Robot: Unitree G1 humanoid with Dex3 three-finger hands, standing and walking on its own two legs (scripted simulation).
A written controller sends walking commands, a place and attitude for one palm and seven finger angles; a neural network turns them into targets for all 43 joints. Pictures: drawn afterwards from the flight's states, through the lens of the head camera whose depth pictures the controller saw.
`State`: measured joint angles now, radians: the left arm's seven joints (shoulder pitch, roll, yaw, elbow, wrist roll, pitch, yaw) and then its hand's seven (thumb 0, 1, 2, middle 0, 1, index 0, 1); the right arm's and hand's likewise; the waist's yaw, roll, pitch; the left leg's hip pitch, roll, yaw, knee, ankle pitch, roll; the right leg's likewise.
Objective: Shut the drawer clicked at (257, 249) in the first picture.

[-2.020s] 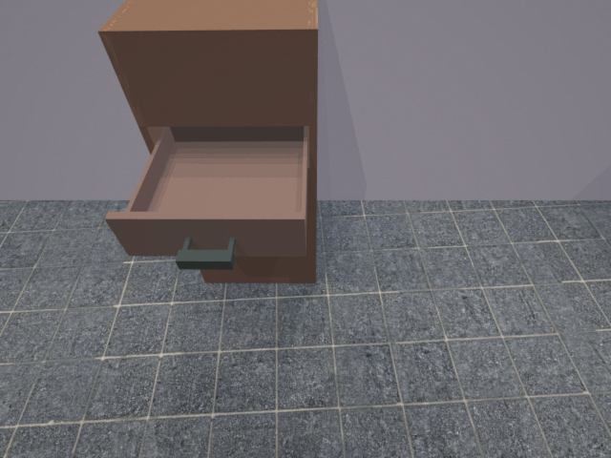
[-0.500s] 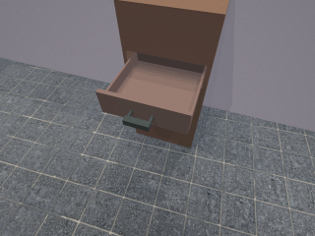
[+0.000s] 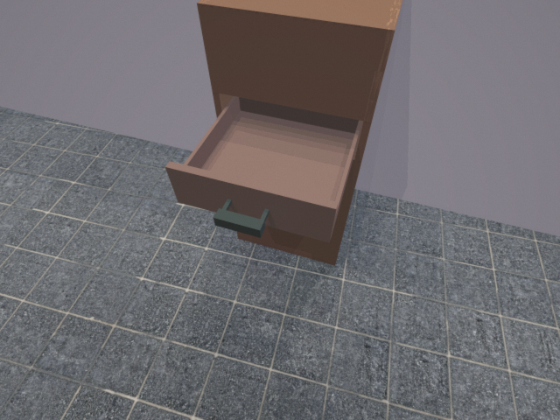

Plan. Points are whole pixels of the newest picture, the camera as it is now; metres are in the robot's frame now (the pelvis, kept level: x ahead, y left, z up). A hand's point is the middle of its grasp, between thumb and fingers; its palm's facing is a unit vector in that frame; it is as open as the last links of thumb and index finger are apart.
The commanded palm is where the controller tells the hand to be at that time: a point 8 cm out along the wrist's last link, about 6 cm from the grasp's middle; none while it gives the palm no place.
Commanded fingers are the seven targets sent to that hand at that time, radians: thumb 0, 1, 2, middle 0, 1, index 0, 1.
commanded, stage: look at it before walking up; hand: left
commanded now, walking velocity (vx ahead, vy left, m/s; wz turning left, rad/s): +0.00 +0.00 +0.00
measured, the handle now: (243, 215) +0.53 +0.12 -0.12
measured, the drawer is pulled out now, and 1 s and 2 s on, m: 0.30 0.30 0.30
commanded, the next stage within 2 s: turn to face it in 0.02 s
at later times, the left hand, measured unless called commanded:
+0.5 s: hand out of the picture +0.05 +0.20 -0.18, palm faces -0.04 -0.97 -0.23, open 7.4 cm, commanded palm none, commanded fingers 0.00 0.90 0.90 -0.20 -0.30 -0.20 -0.30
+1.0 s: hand out of the picture +0.09 +0.20 -0.18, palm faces -0.13 -0.96 -0.27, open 7.4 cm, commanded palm none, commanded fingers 0.00 0.90 0.90 -0.20 -0.30 -0.20 -0.30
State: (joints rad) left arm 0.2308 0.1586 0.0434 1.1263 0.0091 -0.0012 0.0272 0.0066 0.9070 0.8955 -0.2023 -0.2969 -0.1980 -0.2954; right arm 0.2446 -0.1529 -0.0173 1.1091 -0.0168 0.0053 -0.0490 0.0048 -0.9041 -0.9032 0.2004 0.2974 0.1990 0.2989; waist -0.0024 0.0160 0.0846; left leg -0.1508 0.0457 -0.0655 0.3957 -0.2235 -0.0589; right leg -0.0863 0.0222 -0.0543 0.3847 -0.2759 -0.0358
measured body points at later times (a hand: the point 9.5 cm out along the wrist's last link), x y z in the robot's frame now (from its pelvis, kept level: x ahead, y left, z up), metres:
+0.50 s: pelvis -0.01 +0.01 -0.01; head +0.03 +0.00 +0.44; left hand +0.05 +0.25 -0.16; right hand +0.00 -0.23 -0.17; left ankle +0.00 +0.16 -0.74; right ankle -0.04 -0.09 -0.74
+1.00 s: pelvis -0.02 +0.01 -0.02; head +0.02 -0.01 +0.43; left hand +0.10 +0.25 -0.15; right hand -0.03 -0.23 -0.18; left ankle +0.00 +0.16 -0.74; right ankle -0.05 -0.09 -0.75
